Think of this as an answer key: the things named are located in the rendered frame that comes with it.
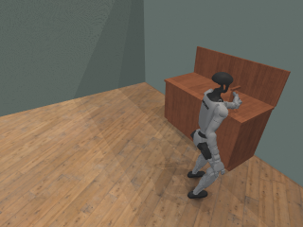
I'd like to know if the robot right hand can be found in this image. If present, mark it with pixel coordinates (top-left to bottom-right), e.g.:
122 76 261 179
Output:
212 161 225 178

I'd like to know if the right robot shin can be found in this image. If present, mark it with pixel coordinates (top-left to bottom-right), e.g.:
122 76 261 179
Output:
193 172 219 195

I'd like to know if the left robot forearm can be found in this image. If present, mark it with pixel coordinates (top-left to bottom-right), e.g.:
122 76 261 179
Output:
225 100 240 110

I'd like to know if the right robot upper arm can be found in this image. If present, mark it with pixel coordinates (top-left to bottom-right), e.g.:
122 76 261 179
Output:
205 103 228 138

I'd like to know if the robot head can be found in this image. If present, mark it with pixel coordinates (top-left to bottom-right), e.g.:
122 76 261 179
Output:
206 72 234 102

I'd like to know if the counter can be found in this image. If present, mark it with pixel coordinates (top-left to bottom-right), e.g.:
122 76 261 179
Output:
164 46 291 171

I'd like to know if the robot left hand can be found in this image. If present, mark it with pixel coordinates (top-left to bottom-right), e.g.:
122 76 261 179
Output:
232 94 242 104

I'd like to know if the right robot forearm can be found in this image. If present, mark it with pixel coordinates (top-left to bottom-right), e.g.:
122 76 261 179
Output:
206 132 221 163

